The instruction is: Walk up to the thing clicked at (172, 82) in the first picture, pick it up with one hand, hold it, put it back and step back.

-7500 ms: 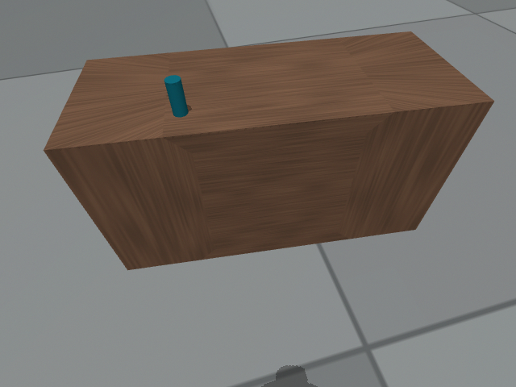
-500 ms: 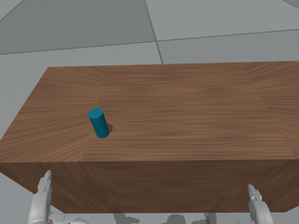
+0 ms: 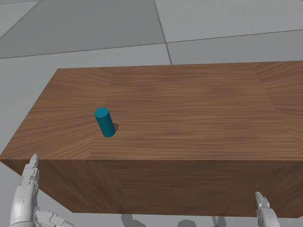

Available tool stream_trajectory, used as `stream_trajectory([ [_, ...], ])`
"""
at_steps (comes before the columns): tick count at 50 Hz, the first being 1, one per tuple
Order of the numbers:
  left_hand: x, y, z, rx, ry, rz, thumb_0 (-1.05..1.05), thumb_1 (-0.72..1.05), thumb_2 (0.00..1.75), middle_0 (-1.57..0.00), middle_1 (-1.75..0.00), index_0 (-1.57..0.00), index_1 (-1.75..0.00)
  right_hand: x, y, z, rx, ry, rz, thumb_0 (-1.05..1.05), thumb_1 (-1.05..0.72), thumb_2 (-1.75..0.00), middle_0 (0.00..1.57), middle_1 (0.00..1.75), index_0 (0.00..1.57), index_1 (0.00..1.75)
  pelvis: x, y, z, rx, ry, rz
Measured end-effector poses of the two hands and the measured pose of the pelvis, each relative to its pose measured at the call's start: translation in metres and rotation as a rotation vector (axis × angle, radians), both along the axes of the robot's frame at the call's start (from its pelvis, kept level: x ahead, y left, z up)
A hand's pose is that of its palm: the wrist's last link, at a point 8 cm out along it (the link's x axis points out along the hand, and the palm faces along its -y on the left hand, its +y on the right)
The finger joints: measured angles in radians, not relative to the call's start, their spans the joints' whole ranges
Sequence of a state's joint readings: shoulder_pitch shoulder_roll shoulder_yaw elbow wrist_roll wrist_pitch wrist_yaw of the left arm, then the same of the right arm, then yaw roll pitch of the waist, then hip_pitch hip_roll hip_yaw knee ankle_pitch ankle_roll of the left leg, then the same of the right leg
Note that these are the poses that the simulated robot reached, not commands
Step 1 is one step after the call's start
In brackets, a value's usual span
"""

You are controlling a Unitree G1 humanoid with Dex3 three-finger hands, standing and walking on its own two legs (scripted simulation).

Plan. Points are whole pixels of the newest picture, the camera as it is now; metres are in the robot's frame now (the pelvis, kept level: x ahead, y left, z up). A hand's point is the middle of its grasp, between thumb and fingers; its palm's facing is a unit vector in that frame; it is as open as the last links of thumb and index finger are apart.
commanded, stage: rise first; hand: left
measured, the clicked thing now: (105, 122) +0.45 +0.21 -0.02
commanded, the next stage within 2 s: go down in 0.58 s
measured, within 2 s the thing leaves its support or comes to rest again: neither
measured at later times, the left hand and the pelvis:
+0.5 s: hand (47, 193) +0.18 +0.26 +0.07, palm faces +0.31 -0.85 -0.41, open 17.6 cm; pelvis -0.01 +0.00 +0.00, yaw +0 degrees
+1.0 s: hand (39, 181) +0.20 +0.28 +0.09, palm faces +0.35 -0.87 -0.34, open 17.6 cm; pelvis +0.00 +0.00 -0.01, yaw +1 degrees
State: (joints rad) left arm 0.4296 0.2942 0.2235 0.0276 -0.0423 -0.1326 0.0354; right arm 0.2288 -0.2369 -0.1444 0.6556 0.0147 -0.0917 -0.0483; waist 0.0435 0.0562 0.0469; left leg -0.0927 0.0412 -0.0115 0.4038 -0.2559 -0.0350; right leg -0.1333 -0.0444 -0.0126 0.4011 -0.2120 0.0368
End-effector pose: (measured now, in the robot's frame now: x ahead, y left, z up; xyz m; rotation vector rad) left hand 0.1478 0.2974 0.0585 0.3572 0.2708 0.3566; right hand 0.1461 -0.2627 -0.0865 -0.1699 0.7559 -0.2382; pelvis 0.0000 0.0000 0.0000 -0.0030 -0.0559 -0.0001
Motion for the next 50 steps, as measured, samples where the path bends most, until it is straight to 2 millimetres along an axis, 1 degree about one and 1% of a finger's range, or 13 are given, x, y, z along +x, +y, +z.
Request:
stream_trajectory([
  [10, -0.011, 0.002, 0.017, 0.043, -0.069, 0.001, -0.02, -0.56, 0.02, -0.06, -0.05, -0.06, -0.05, -0.003, -0.001, -0.004, 0.002, 0.011, 0.011, -0.01, 0.50, -0.04, 0.06, 0.05, 0.05, 0.05, -0.007, -0.003, 0.000, 0.002, -0.007, 0.009],
  [18, -0.007, -0.001, 0.029, 0.072, -0.118, -0.024, -0.02, -0.57, 0.03, -0.06, -0.06, -0.06, -0.05, -0.004, -0.001, -0.005, 0.005, 0.004, 0.006, -0.01, 0.50, -0.05, 0.06, 0.05, 0.05, 0.05, -0.009, -0.004, 0.000, 0.003, -0.007, 0.010],
  [27, -0.007, -0.002, 0.039, 0.092, -0.162, -0.049, -0.02, -0.58, 0.05, -0.06, -0.05, -0.06, -0.06, -0.003, -0.006, 0.000, -0.004, -0.022, -0.004, -0.01, 0.50, -0.05, 0.06, 0.05, 0.05, 0.05, -0.007, -0.004, 0.000, 0.003, -0.008, 0.008],
  [33, -0.008, 0.000, 0.045, 0.105, -0.186, -0.050, -0.02, -0.59, 0.06, -0.06, -0.05, -0.05, -0.06, 0.001, -0.003, 0.002, -0.006, -0.031, 0.002, -0.01, 0.50, -0.06, 0.06, 0.05, 0.05, 0.05, -0.005, -0.002, 0.000, 0.003, -0.008, 0.010],
  [37, -0.008, 0.000, 0.048, 0.107, -0.200, -0.054, -0.02, -0.60, 0.06, -0.06, -0.06, -0.05, -0.06, 0.002, -0.001, 0.000, -0.001, -0.023, 0.006, -0.01, 0.50, -0.06, 0.06, 0.05, 0.05, 0.05, -0.005, -0.001, 0.000, 0.002, -0.001, 0.011],
  [42, -0.003, 0.001, 0.046, 0.079, -0.234, -0.059, -0.02, -0.60, 0.05, -0.07, -0.07, -0.07, -0.07, 0.005, 0.003, -0.001, 0.006, -0.023, 0.020, -0.01, 0.49, -0.06, 0.06, 0.05, 0.05, 0.05, -0.004, 0.000, -0.003, 0.000, 0.010, 0.015],
  [50, 0.013, 0.019, 0.046, 0.054, -0.274, -0.050, -0.02, -0.61, 0.04, -0.07, -0.08, -0.08, -0.07, 0.007, 0.004, 0.002, -0.002, -0.032, 0.010, -0.01, 0.50, -0.05, 0.06, 0.05, 0.05, 0.05, -0.003, 0.003, -0.006, 0.000, 0.016, 0.016],
])
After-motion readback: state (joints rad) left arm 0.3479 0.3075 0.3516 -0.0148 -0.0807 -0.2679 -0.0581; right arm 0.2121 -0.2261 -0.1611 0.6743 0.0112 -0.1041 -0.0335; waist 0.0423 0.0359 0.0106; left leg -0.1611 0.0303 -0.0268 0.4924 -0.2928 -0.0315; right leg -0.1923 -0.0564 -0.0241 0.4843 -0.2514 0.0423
